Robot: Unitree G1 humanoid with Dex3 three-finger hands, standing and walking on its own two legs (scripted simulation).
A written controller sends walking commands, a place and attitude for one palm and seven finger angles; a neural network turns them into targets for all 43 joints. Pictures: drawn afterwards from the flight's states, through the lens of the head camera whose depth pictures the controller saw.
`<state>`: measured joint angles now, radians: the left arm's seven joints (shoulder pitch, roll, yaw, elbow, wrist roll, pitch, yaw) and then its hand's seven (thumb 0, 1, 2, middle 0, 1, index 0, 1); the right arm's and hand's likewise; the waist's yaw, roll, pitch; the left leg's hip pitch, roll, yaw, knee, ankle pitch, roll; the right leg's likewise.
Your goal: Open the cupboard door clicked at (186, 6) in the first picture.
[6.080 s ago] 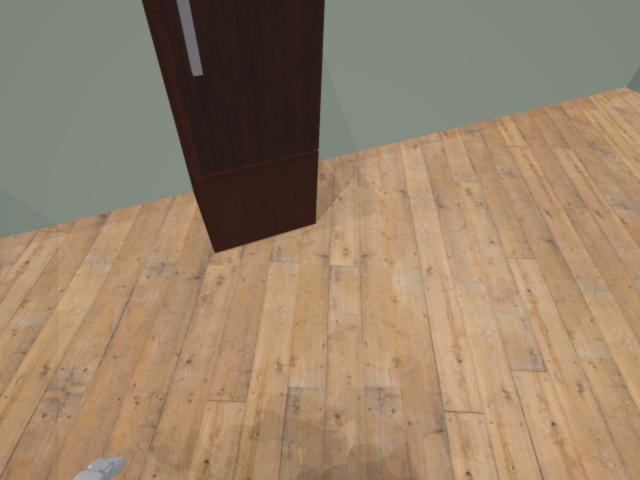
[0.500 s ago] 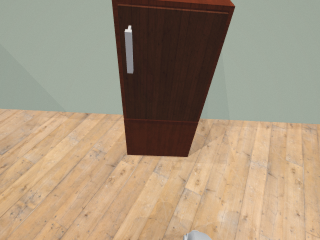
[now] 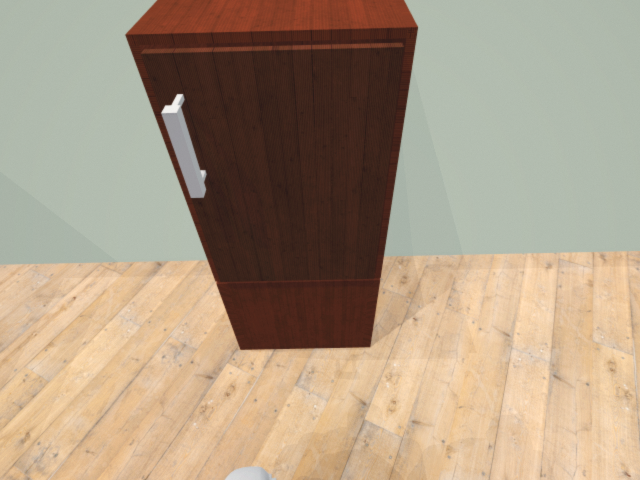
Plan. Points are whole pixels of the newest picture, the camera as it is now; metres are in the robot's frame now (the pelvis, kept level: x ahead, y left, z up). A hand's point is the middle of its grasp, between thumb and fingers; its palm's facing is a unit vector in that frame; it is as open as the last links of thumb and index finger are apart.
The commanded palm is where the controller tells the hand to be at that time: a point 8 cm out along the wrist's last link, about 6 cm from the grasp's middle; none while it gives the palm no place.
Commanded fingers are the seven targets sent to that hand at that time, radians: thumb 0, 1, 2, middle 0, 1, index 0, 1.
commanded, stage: come to a stop and stand still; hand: left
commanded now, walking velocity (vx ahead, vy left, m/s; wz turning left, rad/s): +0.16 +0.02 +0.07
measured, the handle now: (189, 147) +0.63 +0.26 +0.09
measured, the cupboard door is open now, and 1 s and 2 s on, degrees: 0 0 0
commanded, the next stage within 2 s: none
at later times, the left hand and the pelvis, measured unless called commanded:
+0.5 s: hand out of the picture +0.05 +0.19 -0.19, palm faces +0.03 -0.98 -0.18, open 7.4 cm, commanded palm none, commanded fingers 0.00 0.90 0.90 -0.20 -0.30 -0.20 -0.30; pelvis +0.07 +0.02 -0.01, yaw -2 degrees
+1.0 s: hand out of the picture +0.07 +0.16 -0.17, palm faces +0.05 -0.98 -0.21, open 7.2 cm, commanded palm none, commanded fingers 0.00 0.90 0.90 -0.20 -0.30 -0.20 -0.30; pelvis +0.02 -0.02 +0.00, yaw +0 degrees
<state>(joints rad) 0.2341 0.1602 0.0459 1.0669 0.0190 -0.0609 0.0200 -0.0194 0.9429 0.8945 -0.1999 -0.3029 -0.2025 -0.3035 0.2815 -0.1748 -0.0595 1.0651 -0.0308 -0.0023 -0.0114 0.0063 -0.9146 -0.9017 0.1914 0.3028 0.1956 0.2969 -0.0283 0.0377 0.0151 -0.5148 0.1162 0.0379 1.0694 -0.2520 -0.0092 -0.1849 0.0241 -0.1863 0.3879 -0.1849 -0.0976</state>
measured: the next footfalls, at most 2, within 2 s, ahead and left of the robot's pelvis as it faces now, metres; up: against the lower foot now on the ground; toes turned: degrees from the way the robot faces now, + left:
left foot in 0.24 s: +0.14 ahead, +0.15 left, +0.00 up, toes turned +5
left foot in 0.90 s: +0.03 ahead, +0.13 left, +0.00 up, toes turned +1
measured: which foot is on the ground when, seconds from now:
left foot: up 0.00-0.22, down 0.24-0.64, up 0.66-0.88, down 0.90-1.00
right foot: down 0.00-1.00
